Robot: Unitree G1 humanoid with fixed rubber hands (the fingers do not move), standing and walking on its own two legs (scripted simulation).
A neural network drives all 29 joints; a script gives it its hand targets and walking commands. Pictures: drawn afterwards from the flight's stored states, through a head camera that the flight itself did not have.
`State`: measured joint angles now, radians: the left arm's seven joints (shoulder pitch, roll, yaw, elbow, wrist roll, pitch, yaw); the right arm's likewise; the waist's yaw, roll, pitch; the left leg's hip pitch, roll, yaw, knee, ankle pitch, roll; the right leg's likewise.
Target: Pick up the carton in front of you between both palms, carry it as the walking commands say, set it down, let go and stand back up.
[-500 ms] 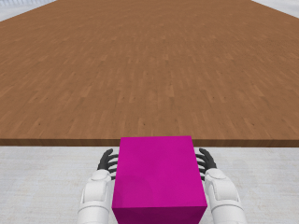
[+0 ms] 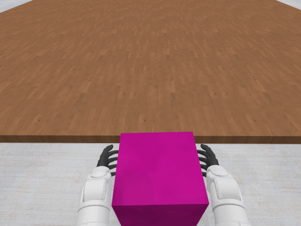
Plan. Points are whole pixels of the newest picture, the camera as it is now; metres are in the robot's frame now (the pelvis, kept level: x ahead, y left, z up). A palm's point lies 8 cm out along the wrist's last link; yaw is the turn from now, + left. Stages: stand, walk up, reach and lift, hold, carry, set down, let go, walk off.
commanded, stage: reach and lift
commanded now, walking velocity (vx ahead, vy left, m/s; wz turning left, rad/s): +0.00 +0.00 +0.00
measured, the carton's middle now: (157, 184) +0.29 +0.00 -0.04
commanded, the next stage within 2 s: hold in 0.40 s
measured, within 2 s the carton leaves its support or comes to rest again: neither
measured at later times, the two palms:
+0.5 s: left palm (102, 168) +0.29 +0.15 +0.05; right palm (213, 167) +0.29 -0.15 +0.04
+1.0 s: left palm (101, 169) +0.29 +0.15 +0.05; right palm (214, 167) +0.29 -0.15 +0.05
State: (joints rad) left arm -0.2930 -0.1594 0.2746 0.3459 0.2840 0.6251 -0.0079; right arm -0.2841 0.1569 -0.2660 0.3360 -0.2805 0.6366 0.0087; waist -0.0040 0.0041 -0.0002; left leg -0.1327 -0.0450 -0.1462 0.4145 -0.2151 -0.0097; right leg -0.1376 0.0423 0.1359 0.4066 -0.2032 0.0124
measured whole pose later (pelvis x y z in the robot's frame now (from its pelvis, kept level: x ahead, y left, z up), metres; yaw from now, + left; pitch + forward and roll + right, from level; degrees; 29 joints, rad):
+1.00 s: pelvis +0.00 +0.00 +0.00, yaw +0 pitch -7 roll +0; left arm -0.30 -0.16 0.26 0.26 0.28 0.74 -0.01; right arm -0.29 0.16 -0.25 0.25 -0.27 0.75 0.01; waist 0.00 0.00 0.02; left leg -0.06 -0.04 -0.14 0.38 -0.20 -0.01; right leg -0.06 0.04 0.13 0.37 -0.19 0.01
